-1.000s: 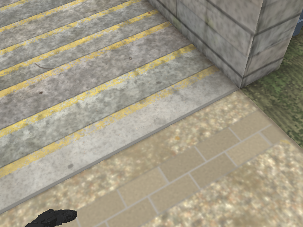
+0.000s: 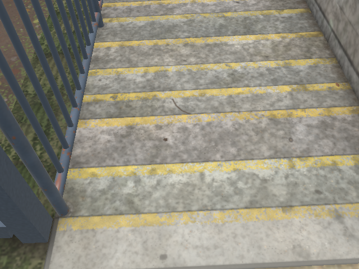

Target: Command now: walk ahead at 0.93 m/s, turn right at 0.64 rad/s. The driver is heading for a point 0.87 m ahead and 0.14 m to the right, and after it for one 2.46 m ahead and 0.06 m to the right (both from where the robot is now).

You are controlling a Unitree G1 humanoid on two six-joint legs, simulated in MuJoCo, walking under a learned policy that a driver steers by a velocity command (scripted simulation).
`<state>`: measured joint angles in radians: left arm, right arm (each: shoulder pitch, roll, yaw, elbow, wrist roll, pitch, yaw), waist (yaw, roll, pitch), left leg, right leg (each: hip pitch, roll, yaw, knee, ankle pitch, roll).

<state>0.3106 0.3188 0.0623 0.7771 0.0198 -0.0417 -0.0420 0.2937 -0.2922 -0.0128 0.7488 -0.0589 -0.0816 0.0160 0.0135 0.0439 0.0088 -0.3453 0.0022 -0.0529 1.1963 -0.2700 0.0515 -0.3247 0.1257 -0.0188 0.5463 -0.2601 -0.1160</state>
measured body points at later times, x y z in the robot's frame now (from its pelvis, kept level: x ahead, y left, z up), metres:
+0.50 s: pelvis +0.46 -0.05 +0.01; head +0.48 -0.06 +0.45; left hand +0.69 +0.18 -0.10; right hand +0.41 -0.35 -0.10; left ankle +0.50 +0.07 -0.73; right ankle +0.35 -0.11 -0.62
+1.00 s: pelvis +0.87 -0.29 +0.01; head +0.89 -0.29 +0.46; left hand +0.96 -0.01 -0.12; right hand +0.89 -0.59 -0.11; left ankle +1.00 -0.19 -0.64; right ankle +0.75 -0.33 -0.73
